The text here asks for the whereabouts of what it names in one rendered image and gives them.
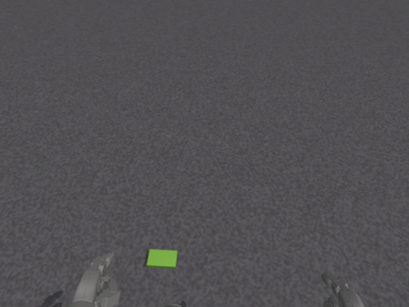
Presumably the right robot hand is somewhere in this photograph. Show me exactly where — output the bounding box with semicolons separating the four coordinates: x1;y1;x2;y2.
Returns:
321;273;365;307

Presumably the left robot hand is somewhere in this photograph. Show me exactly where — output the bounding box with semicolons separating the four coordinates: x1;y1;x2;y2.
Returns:
70;252;121;307

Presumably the small box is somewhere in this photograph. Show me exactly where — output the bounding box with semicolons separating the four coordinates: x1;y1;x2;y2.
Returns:
147;249;178;269

